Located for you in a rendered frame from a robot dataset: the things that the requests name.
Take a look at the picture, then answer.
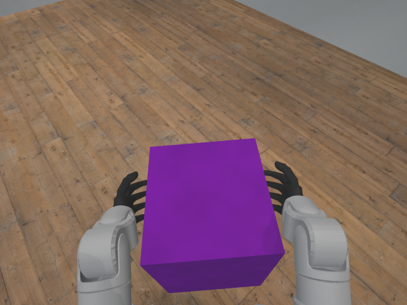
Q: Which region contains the right robot forearm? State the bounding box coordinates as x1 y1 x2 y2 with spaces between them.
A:
282 196 352 305

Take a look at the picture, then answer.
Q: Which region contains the robot right hand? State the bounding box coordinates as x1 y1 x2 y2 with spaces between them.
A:
264 161 303 215

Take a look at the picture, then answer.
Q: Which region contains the left robot forearm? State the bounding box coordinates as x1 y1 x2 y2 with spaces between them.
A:
77 205 139 305

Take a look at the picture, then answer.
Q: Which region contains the carton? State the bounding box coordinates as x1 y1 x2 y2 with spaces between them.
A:
140 139 285 293

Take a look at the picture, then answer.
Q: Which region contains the robot left hand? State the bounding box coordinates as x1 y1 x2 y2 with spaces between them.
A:
113 172 147 223

